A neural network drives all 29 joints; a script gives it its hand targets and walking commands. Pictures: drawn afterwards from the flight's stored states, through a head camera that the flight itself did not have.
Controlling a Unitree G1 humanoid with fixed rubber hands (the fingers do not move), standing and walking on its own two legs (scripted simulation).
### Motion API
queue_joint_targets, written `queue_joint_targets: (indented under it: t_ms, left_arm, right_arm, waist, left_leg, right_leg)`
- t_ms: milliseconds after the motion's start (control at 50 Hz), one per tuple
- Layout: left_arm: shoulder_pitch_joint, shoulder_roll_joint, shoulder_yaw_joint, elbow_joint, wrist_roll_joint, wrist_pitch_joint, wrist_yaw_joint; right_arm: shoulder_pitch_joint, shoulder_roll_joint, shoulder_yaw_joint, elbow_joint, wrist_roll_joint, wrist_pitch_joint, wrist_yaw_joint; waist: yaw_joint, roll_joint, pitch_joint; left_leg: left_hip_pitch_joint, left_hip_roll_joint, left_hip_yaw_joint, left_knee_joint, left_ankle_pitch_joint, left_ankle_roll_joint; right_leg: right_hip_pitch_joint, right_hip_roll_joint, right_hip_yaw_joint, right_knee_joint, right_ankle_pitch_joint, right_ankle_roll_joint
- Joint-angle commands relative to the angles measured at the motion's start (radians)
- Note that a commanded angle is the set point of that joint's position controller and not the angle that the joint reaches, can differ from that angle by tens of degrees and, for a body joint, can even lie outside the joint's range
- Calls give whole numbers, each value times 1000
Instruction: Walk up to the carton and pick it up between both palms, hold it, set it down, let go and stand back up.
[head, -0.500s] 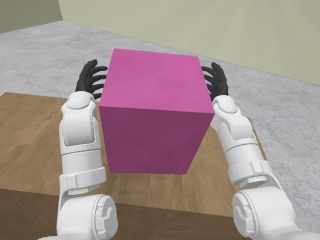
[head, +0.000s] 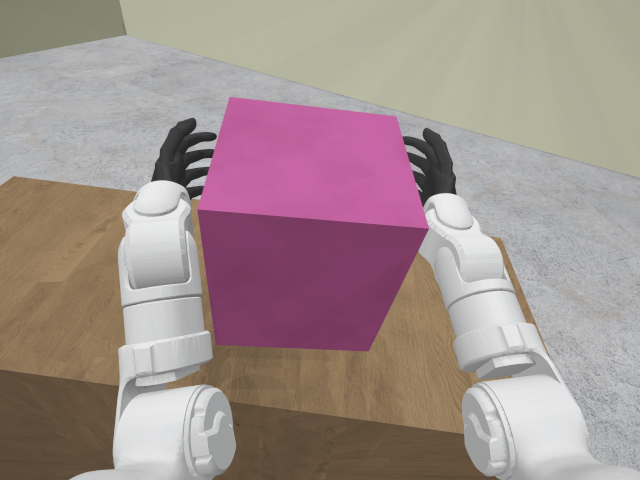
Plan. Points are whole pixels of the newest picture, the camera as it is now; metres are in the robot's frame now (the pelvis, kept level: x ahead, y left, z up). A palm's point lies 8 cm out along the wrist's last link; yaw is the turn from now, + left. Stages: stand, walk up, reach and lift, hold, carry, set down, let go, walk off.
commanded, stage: hold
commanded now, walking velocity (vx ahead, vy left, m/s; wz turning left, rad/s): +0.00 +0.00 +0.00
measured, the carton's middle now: (304, 233) +0.39 +0.01 +0.15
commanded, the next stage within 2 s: none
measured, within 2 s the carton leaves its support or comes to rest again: neither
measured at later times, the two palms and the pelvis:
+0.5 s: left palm (183, 186) +0.37 +0.15 +0.24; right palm (442, 196) +0.38 -0.15 +0.23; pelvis +0.00 -0.01 +0.00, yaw +0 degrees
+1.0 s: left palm (175, 187) +0.36 +0.16 +0.24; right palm (439, 194) +0.37 -0.15 +0.23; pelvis +0.00 +0.00 +0.00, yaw +1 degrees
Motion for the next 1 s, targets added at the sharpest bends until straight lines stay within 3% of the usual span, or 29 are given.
queue_joint_targets:
  t_ms: [0,80,180,260,360,460,520,580,700,840,980]
  left_arm:
    - [-504,-473,-452,-20,-149,-32,-90]
    - [-506,-484,-494,-73,-170,-35,-80]
    - [-495,-445,-442,-49,-151,-32,-91]
    - [-512,-434,-427,-24,-143,-31,-99]
    - [-526,-428,-416,-46,-147,-39,-101]
    - [-512,-429,-418,-49,-157,-41,-104]
    - [-523,-429,-411,-24,-150,-38,-106]
    - [-523,-424,-392,-3,-142,-32,-113]
    - [-523,-461,-469,-53,-174,-43,-101]
    - [-504,-481,-501,-93,-166,-32,-95]
    - [-499,-463,-441,-54,-139,-24,-89]
  right_arm:
    - [-625,480,334,-239,80,-43,119]
    - [-633,484,358,-285,101,-45,110]
    - [-602,502,361,-253,87,-25,106]
    - [-626,507,359,-246,85,-21,103]
    - [-653,543,389,-278,102,-32,101]
    - [-648,550,412,-303,113,-30,88]
    - [-619,528,380,-245,97,-16,89]
    - [-612,527,358,-229,79,-10,96]
    - [-624,518,367,-280,103,-29,93]
    - [-585,480,348,-271,102,-22,103]
    - [-618,486,353,-247,98,-21,122]
  waist:
    - [-22,122,-317]
    - [-34,129,-372]
    - [-22,73,-330]
    - [-14,78,-304]
    - [11,55,-357]
    - [4,44,-387]
    - [-12,53,-330]
    - [-8,44,-302]
    - [-37,101,-380]
    - [-47,157,-330]
    - [2,114,-304]
  left_leg:
    - [-51,-64,73,-43,178,-10]
    - [4,-68,68,-6,271,-23]
    - [-28,-78,76,-35,177,2]
    - [-44,-80,80,-42,151,7]
    - [-38,-88,86,-31,172,21]
    - [-12,-91,82,-19,196,19]
    - [-18,-88,83,-35,143,14]
    - [-56,-83,84,-61,78,22]
    - [12,-80,73,-6,232,-15]
    - [-26,-66,62,-22,239,-36]
    - [-74,-60,76,-56,172,-4]
  right_leg:
    - [169,99,-31,8,98,14]
    - [171,107,-37,10,161,17]
    - [174,91,-28,-2,135,33]
    - [169,86,-24,-8,116,33]
    - [184,83,-22,0,164,43]
    - [193,86,-23,4,211,47]
    - [156,82,-22,-12,137,41]
    - [152,80,-23,-17,83,38]
    - [164,97,-32,7,190,32]
    - [169,102,-35,14,133,17]
    - [185,106,-31,12,83,17]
